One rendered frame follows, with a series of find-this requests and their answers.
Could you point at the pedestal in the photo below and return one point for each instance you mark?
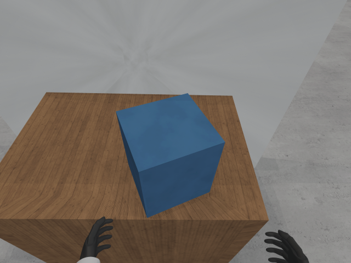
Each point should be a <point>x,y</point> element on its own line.
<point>68,168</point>

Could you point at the right robot hand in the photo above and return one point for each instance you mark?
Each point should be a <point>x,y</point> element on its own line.
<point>292,253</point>

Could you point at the left robot hand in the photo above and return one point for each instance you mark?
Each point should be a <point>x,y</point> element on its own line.
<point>90,247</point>

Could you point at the carton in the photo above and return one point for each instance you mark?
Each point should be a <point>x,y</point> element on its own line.
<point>172,150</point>

